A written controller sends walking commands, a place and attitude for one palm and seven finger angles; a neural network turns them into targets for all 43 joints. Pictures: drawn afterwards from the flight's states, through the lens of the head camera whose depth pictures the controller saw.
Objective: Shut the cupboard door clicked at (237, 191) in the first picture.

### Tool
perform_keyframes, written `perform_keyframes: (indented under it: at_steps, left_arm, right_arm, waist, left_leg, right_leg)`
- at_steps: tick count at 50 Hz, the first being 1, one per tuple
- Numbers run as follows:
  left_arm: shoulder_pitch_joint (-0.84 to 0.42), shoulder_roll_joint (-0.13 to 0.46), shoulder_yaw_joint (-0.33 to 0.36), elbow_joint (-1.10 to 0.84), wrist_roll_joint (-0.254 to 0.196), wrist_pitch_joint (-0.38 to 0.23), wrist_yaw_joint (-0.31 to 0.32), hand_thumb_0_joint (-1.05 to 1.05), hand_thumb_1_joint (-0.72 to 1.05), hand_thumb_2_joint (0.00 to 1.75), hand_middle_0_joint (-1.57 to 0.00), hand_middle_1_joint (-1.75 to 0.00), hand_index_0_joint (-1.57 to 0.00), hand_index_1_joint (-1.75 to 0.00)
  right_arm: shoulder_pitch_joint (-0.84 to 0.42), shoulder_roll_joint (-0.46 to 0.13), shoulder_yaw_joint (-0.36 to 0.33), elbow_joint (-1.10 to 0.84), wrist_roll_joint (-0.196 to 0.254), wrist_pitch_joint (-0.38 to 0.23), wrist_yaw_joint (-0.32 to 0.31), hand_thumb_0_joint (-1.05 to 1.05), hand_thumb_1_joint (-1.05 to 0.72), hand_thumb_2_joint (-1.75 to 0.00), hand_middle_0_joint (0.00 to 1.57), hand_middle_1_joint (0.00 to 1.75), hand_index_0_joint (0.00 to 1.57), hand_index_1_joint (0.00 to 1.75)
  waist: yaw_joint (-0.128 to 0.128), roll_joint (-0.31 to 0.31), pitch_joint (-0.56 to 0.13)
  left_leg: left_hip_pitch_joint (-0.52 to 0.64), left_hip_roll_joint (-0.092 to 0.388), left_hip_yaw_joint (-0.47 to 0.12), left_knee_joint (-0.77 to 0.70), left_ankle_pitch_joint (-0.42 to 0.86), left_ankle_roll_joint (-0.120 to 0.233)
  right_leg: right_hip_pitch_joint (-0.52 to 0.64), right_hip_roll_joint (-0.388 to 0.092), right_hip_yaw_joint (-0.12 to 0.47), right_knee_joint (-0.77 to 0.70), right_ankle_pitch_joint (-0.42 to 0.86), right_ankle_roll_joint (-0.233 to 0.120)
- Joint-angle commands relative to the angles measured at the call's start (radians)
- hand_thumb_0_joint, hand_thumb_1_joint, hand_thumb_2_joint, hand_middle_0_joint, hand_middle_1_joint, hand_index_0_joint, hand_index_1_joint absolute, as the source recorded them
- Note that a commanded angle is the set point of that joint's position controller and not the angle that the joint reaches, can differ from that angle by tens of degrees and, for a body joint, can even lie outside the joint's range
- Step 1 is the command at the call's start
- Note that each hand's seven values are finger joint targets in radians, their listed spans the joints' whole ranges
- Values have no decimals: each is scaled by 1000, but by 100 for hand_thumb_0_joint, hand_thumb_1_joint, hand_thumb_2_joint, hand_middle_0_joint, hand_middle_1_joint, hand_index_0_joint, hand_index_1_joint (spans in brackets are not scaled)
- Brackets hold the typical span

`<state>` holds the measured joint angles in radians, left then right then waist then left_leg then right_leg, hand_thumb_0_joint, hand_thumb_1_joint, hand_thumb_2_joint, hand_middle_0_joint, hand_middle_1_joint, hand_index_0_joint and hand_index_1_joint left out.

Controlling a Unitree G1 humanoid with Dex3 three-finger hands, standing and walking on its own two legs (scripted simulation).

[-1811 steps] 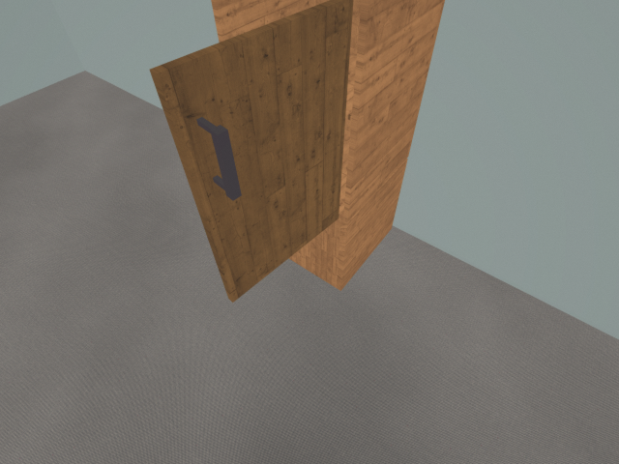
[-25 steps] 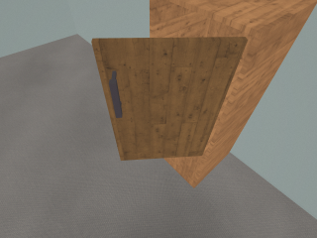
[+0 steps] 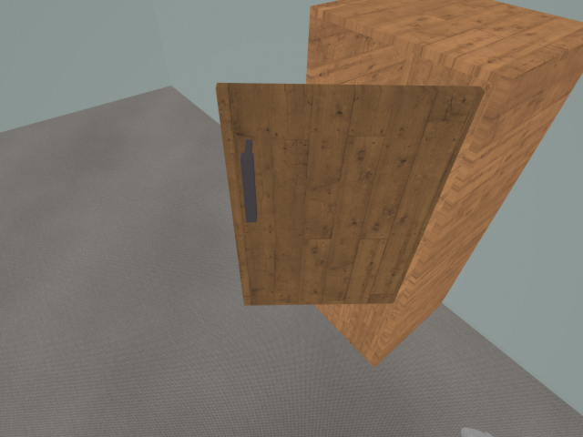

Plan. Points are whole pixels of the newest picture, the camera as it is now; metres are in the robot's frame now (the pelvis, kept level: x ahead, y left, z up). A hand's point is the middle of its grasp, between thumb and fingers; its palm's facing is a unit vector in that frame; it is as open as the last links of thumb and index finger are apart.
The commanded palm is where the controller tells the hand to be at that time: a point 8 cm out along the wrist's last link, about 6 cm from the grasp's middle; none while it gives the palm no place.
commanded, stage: look again from close up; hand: left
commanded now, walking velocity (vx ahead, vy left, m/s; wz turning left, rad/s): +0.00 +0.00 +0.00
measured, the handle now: (250, 182) +0.49 +0.11 +0.10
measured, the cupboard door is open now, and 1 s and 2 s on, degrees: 53 53 53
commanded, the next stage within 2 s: shuffle to correct the standing spot in 0.12 s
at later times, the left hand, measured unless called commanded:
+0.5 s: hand out of the picture -0.04 +0.20 -0.18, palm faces +0.00 -0.98 -0.20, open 7.4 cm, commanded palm none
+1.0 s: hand out of the picture -0.02 +0.11 -0.18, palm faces +0.08 -0.99 -0.12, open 7.4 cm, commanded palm none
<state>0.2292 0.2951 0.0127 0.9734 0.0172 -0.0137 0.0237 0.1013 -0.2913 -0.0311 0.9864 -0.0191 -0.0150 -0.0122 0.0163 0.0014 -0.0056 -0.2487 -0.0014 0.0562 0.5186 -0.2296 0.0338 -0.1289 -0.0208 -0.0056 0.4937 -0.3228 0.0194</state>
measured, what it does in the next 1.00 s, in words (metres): stands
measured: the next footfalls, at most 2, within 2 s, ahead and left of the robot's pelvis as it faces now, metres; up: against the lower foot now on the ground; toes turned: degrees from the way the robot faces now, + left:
left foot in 1.28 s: +0.10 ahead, +0.02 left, +0.00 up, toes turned +13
right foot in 1.66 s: +0.16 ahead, -0.30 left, +0.00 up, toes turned +0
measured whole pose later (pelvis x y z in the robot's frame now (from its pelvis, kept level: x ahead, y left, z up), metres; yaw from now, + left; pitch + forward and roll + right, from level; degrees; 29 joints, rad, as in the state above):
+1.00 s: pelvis +0.02 -0.04 -0.01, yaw +1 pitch +0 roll -1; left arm 0.39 0.12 0.04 1.04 0.03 0.05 0.00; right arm 0.29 -0.11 -0.05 1.10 -0.03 -0.01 -0.06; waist -0.01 -0.02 0.00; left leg -0.31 0.08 0.05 0.59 -0.28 -0.02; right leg -0.26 0.00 -0.08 0.66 -0.42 -0.01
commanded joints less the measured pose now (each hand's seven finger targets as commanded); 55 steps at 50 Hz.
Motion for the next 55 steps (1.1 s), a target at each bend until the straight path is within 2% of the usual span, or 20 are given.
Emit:
perform_keyframes:
  at_steps: [1,11,14,18,25,28,31,35,38,40,42,43,45,48,49,50,51,52,53,55]
  left_arm:
    - [-18,177,30,-62,5,-18,2,0,90,90,-20,-30,-20,-30]
    - [-24,194,18,-29,7,-8,-7,0,90,90,-20,-30,-20,-30]
    - [52,80,-10,21,4,8,-1,0,90,90,-20,-30,-20,-30]
    - [119,52,-13,55,9,23,1,0,90,90,-20,-30,-20,-30]
    - [212,-3,-1,66,16,35,-2,0,90,90,-20,-30,-20,-30]
    - [255,-33,6,72,15,36,0,0,90,90,-20,-30,-20,-30]
    - [297,-52,13,79,12,36,4,0,90,90,-20,-30,-20,-30]
    - [314,-55,25,83,11,31,13,0,90,90,-20,-30,-20,-30]
    - [295,-75,23,85,13,30,7,0,90,90,-20,-30,-20,-30]
    - [286,-90,21,82,13,38,3,0,90,90,-20,-30,-20,-30]
    - [292,-115,23,71,14,43,-2,0,90,90,-20,-30,-20,-30]
    - [270,-119,26,59,19,46,-5,0,90,90,-20,-30,-20,-30]
    - [225,-118,33,27,22,48,-11,0,90,90,-20,-30,-20,-30]
    - [256,-140,45,22,13,45,-25,0,90,90,-20,-30,-20,-30]
    - [304,-139,44,41,13,41,-27,0,90,90,-20,-30,-20,-30]
    - [336,-111,51,51,18,40,-23,0,90,90,-20,-30,-20,-30]
    - [347,-48,63,54,23,40,-10,0,90,90,-20,-30,-20,-30]
    - [317,-26,62,36,22,42,-4,0,90,90,-20,-30,-20,-30]
    - [280,-41,61,23,23,36,1,0,90,90,-20,-30,-20,-30]
    - [212,-73,51,11,26,29,9,0,90,90,-20,-30,-20,-30]
  right_arm:
    - [-28,-179,-26,-68,0,-23,2,0,-90,-90,20,30,20,30]
    - [-32,-207,-18,-40,3,-21,10,0,-90,-90,20,30,20,30]
    - [27,-99,7,-1,1,-7,13,0,-90,-90,20,30,20,30]
    - [64,-104,-3,29,1,10,9,0,-90,-90,20,30,20,30]
    - [157,-80,-37,70,3,20,-14,0,-90,-90,20,30,20,30]
    - [189,-47,-46,82,3,21,-21,0,-90,-90,20,30,20,30]
    - [210,4,-44,87,2,21,-26,0,-90,-90,20,30,20,30]
    - [230,96,-27,85,0,21,-32,0,-90,-90,20,30,20,30]
    - [261,119,-24,102,-1,12,-36,0,-90,-90,20,30,20,30]
    - [301,95,-27,120,-1,9,-37,0,-90,-90,20,30,20,30]
    - [340,30,-43,131,-6,6,-46,0,-90,-90,20,30,20,30]
    - [356,-6,-52,131,-11,4,-53,0,-90,-90,20,30,20,30]
    - [346,-28,-60,116,-14,-4,-59,0,-90,-90,20,30,20,30]
    - [236,-32,-61,80,-14,-4,-58,0,-90,-90,20,30,20,30]
    - [211,-23,-61,73,-14,1,-56,0,-90,-90,20,30,20,30]
    - [210,4,-62,64,-10,8,-52,0,-90,-90,20,30,20,30]
    - [206,74,-51,42,-4,13,-44,0,-90,-90,20,30,20,30]
    - [152,98,-46,11,-5,18,-37,0,-90,-90,20,30,20,30]
    - [121,89,-49,5,-6,24,-37,0,-90,-90,20,30,20,30]
    - [136,95,-49,13,-8,25,-34,0,-90,-90,20,30,20,30]
  waist:
    - [-13,5,12]
    - [-9,21,11]
    - [-10,6,11]
    - [-9,34,66]
    - [-13,58,71]
    - [-13,60,74]
    - [-11,-9,81]
    - [-20,-170,120]
    - [-41,-83,119]
    - [-50,15,148]
    - [-54,212,145]
    - [-57,256,146]
    - [-56,191,134]
    - [-2,159,65]
    - [26,82,39]
    - [39,-32,48]
    - [42,-238,73]
    - [50,-256,81]
    - [41,-234,130]
    - [4,-126,158]
  left_leg:
    - [62,114,-131,-136,150,19]
    - [41,117,-165,-231,-10,12]
    - [22,129,-187,-269,-106,-2]
    - [-32,150,-232,-321,-264,4]
    - [-58,177,-282,-303,-287,42]
    - [-89,162,-253,-261,-262,37]
    - [-125,113,-163,-146,-191,18]
    - [-151,33,11,128,-94,-8]
    - [-73,59,24,119,-41,-10]
    - [-32,111,-36,30,2,4]
    - [-3,259,-259,-144,-31,66]
    - [-18,331,-378,-226,-64,110]
    - [-19,385,-430,-258,14,164]
    - [-108,331,-289,-201,4,120]
    - [-161,274,-222,-127,-28,77]
    - [-258,175,-125,-10,-132,26]
    - [-372,47,35,172,-254,-25]
    - [-344,26,57,357,-328,-30]
    - [-364,48,14,484,-296,-20]
    - [-369,76,5,565,-273,-28]
  right_leg:
    - [-86,-80,77,-116,156,-50]
    - [-62,-87,59,-154,88,-41]
    - [-43,-74,20,-143,54,-13]
    - [-61,-53,-13,-105,1,-6]
    - [-76,-31,-36,-66,-6,-17]
    - [-57,-33,-38,-79,-3,-25]
    - [-47,-54,-8,-136,-44,-49]
    - [-124,-158,129,-241,-103,-134]
    - [-167,-145,75,-152,80,-150]
    - [-215,-73,12,-71,19,-106]
    - [-262,10,-80,90,-52,-48]
    - [-280,23,-99,187,-106,-37]
    - [-321,-7,-40,313,-181,-37]
    - [-150,-30,-28,159,-100,-29]
    - [-30,0,-70,15,3,-27]
    - [53,-30,-30,-115,18,-34]
    - [77,-176,140,-240,-113,-96]
    - [-21,-280,233,-319,-188,-171]
    - [-81,-273,250,-326,-107,-197]
    - [-80,-254,156,-253,151,-235]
